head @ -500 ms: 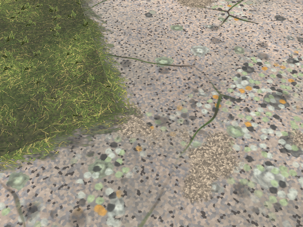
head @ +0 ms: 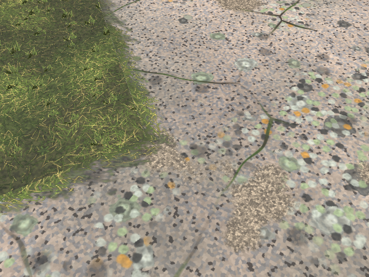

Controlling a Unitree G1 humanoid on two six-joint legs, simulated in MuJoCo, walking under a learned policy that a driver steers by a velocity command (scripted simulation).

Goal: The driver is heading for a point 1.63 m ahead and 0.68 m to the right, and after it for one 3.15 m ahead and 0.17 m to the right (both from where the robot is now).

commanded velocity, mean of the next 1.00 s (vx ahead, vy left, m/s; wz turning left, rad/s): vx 0.00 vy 0.00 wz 0.00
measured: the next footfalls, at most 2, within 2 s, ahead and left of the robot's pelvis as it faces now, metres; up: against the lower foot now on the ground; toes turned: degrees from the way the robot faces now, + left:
left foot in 1.92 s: +0.28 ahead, +0.16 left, +0.00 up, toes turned +5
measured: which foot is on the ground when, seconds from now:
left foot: down 0.00-1.00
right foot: down 0.00-1.00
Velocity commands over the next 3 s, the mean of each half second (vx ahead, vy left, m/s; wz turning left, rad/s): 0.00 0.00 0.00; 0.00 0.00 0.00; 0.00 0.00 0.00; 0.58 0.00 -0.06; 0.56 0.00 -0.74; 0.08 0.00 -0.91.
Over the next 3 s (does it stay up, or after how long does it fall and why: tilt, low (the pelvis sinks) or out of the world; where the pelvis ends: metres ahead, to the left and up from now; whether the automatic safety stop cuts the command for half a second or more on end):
stays up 0.68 0.08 -0.01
